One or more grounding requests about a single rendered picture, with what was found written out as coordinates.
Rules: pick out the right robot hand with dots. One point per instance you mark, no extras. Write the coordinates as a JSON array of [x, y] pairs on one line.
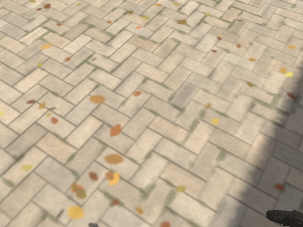
[[287, 218]]

